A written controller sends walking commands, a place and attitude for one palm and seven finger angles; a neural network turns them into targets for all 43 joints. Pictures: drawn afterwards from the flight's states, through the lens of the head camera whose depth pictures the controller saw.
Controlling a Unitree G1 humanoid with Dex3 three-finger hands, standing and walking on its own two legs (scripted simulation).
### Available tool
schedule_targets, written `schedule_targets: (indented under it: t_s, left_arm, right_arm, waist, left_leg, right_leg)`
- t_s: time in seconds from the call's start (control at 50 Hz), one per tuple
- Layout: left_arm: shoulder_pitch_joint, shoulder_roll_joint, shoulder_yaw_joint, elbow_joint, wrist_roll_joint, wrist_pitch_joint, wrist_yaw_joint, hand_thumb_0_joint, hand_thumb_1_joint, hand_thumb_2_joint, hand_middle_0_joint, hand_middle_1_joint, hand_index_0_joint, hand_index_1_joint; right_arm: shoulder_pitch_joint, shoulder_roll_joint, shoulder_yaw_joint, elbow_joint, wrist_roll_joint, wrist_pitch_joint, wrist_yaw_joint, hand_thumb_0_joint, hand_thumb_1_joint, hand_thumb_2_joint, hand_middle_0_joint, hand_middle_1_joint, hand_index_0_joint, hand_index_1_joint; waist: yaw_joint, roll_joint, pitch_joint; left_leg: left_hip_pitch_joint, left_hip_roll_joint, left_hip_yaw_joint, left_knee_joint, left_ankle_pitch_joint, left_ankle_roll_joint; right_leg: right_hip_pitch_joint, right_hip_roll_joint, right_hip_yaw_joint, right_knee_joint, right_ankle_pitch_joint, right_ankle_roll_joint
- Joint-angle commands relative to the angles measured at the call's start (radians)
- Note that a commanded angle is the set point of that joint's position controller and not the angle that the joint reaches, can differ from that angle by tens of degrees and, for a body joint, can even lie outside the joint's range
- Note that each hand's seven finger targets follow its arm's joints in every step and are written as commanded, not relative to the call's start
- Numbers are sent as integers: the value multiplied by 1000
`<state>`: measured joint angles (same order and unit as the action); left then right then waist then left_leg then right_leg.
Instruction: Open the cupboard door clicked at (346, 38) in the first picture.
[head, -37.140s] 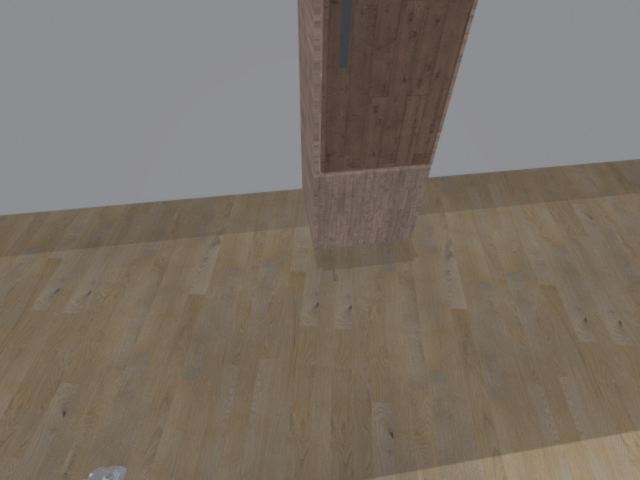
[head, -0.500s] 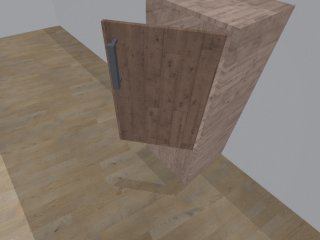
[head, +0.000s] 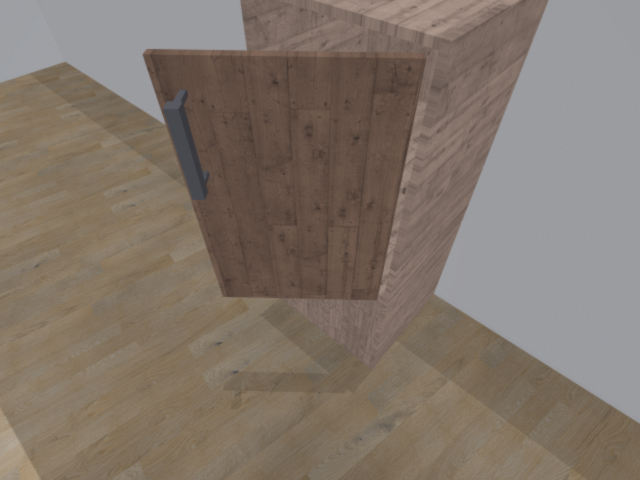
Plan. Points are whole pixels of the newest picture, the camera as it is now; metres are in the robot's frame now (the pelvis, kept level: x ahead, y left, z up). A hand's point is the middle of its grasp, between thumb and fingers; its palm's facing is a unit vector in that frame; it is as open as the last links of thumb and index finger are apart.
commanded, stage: come to a stop and stand still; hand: left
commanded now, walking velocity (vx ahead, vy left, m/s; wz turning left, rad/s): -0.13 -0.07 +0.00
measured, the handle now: (191, 147) +0.55 +0.24 +0.12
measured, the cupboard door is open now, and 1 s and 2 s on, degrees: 40 40 40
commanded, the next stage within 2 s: look again from close up in 1.68 s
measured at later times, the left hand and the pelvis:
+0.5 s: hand out of the picture +0.04 +0.17 -0.17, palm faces +0.06 -0.97 -0.24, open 7.3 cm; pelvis +0.00 -0.02 +0.00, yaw +3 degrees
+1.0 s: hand out of the picture -0.04 +0.17 -0.17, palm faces +0.10 -0.97 -0.23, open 7.4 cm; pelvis -0.05 -0.03 +0.01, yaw +4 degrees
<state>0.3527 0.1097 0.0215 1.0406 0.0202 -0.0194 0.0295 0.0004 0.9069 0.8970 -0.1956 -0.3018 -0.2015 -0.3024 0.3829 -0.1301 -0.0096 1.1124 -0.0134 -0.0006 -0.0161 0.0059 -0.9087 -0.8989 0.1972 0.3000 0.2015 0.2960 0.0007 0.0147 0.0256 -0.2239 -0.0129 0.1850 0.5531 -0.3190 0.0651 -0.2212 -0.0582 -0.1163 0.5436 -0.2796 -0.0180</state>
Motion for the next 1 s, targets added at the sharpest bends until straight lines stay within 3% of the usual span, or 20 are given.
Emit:
schedule_targets:
  t_s: [0.0, 0.02, 0.04, 0.06, 0.1, 0.14, 0.22, 0.26, 0.32, 0.34, 0.36, 0.38, 0.4, 0.44, 0.48, 0.52, 0.58, 0.72, 0.78, 0.98]
  left_arm:
    - [65, 123, 16, 1, -6, -14, 22, 0, 900, 900, -200, -300, -200, -300]
    - [30, 101, 7, 5, -8, -12, 22, 0, 900, 900, -200, -300, -200, -300]
    - [21, 73, 0, 2, -7, -6, 23, 0, 900, 900, -200, -300, -200, -300]
    - [43, 60, -4, 3, -8, 3, 28, 0, 900, 900, -200, -300, -200, -300]
    - [67, 76, 5, -2, -13, 22, 40, 0, 900, 900, -200, -300, -200, -300]
    - [55, 86, 11, -21, -11, 34, 40, 0, 900, 900, -200, -300, -200, -300]
    - [-5, 81, 29, -61, -5, 51, 32, 0, 900, 900, -200, -300, -200, -300]
    - [-9, 72, 31, -68, -1, 52, 27, 0, 900, 900, -200, -300, -200, -300]
    - [27, 64, 28, -59, 3, 46, 22, 0, 900, 900, -200, -300, -200, -300]
    - [-17, 275, -6, -126, 3, 16, 24, 0, 900, 900, -200, -300, -200, -300]
    - [0, 195, 22, -151, 8, 14, 27, 0, 900, 900, -200, -300, -200, -300]
    - [-10, 184, 9, -154, 9, 14, 27, 0, 900, 900, -200, -300, -200, -300]
    - [-14, 184, 17, -167, 4, 12, 25, 0, 900, 900, -200, -300, -200, -300]
    - [-17, 197, 20, -181, 0, 9, 21, 0, 900, 900, -200, -300, -200, -300]
    - [-47, 217, 23, -194, -1, 10, 18, 0, 900, 900, -200, -300, -200, -300]
    - [-65, 237, 26, -203, 1, 4, 15, 0, 900, 900, -200, -300, -200, -300]
    - [-77, 249, 20, -195, 1, -2, 11, 0, 900, 900, -200, -300, -200, -300]
    - [-91, 274, 18, -152, 0, -10, 2, 0, 900, 900, -200, -300, -200, -300]
    - [-78, 263, 17, -133, 2, -4, 2, 0, 900, 900, -200, -300, -200, -300]
    - [-8, 204, 8, -59, 0, 0, 5, 0, 900, 900, -200, -300, -200, -300]
  right_arm:
    - [2, -24, -6, -46, 1, -15, -8, 0, -900, -900, 200, 300, 200, 300]
    - [40, -20, -4, -18, 3, -15, -10, 0, -900, -900, 200, 300, 200, 300]
    - [65, -31, -8, 6, 4, -24, -14, 0, -900, -900, 200, 300, 200, 300]
    - [80, -57, -8, 20, 5, -34, -24, 0, -900, -900, 200, 300, 200, 300]
    - [79, -85, -18, 16, 10, -30, -41, 0, -900, -900, 200, 300, 200, 300]
    - [68, -106, -28, 5, 9, -21, -46, 0, -900, -900, 200, 300, 200, 300]
    - [10, -125, -51, -29, -4, -8, -47, 0, -900, -900, 200, 300, 200, 300]
    - [-37, -127, -56, -47, -7, -7, -42, 0, -900, -900, 200, 300, 200, 300]
    - [-89, -123, -57, -61, -5, -3, -32, 0, -900, -900, 200, 300, 200, 300]
    - [-100, -263, -48, -143, -6, -20, -17, 0, -900, -900, 200, 300, 200, 300]
    - [-107, -205, -67, -181, -7, -44, -20, 0, -900, -900, 200, 300, 200, 300]
    - [-76, -173, -63, -184, -4, -48, -19, 0, -900, -900, 200, 300, 200, 300]
    - [-78, -158, -63, -180, -7, -40, -21, 0, -900, -900, 200, 300, 200, 300]
    - [-82, -143, -56, -191, -11, -25, -18, 0, -900, -900, 200, 300, 200, 300]
    - [-95, -144, -56, -202, -10, -13, -14, 0, -900, -900, 200, 300, 200, 300]
    - [-116, -167, -58, -212, -10, -13, -10, 0, -900, -900, 200, 300, 200, 300]
    - [-132, -183, -51, -212, -10, -9, 0, 0, -900, -900, 200, 300, 200, 300]
    - [-155, -230, -42, -186, -10, -13, 8, 0, -900, -900, 200, 300, 200, 300]
    - [-131, -220, -38, -162, -11, -5, 10, 0, -900, -900, 200, 300, 200, 300]
    - [-56, -171, -24, -79, -9, -8, 8, 0, -900, -900, 200, 300, 200, 300]
  waist:
    - [-12, -193, 85]
    - [-31, -147, 87]
    - [-24, -58, 75]
    - [-9, 24, 33]
    - [-1, 107, -8]
    - [-3, 131, -11]
    - [-8, 90, -9]
    - [3, 75, -11]
    - [29, 45, -14]
    - [2, -36, 38]
    - [14, -184, -66]
    - [-13, -118, -140]
    - [-18, -82, -159]
    - [-18, -80, -114]
    - [-30, -60, -14]
    - [-27, -11, 19]
    - [-26, -47, 50]
    - [-16, -11, 57]
    - [-16, -44, 62]
    - [-3, -8, 62]
  left_leg:
    - [-72, 97, -96, -37, 40, -59]
    - [17, 113, -110, -128, 197, -57]
    - [61, 146, -142, -175, 446, -46]
    - [89, 172, -163, -165, 732, -32]
    - [177, 212, -190, -144, 1080, -31]
    - [259, 254, -212, -138, 1227, 3]
    - [215, 308, -248, -160, 1004, 106]
    - [147, 313, -243, -166, 856, 122]
    - [32, 263, -210, -145, 531, 71]
    - [24, 154, -251, -181, 548, 1]
    - [7, 177, -246, -71, 450, -6]
    - [26, 130, -228, -59, 402, -15]
    - [44, 115, -207, -29, 383, -12]
    - [12, 94, -175, 1, 307, -13]
    - [-39, 84, -163, -24, 151, -21]
    - [-40, 91, -178, -52, 124, -18]
    - [-44, 92, -188, -80, 61, -18]
    - [-49, 102, -207, -164, -6, -19]
    - [-56, 91, -201, -167, -53, -22]
    - [-124, 113, -238, -242, -94, -22]
  right_leg:
    - [-13, -233, 228, -224, 253, -135]
    - [-55, -165, 141, -170, 312, -89]
    - [-31, -87, 76, -97, 387, -34]
    - [22, -65, 64, -61, 374, 0]
    - [8, -32, 48, -19, 224, 17]
    - [-69, -9, 42, 14, 23, 22]
    - [-118, 1, 79, 162, -118, 18]
    - [-88, -1, 88, 166, -111, 18]
    - [28, -9, 79, 5, 48, 19]
    - [6, 18, 65, -74, 64, 14]
    - [17, -29, 115, -44, 173, -11]
    - [47, -68, 148, -22, 282, -29]
    - [32, -77, 167, -16, 309, -47]
    - [19, -97, 195, -41, 361, -66]
    - [-43, -114, 220, -93, 223, -78]
    - [-78, -103, 228, -128, 117, -78]
    - [-104, -95, 230, -193, -37, -65]
    - [-86, -84, 215, -260, -135, -42]
    - [-99, -87, 218, -300, -219, -31]
    - [-33, -72, 167, -276, -157, -16]
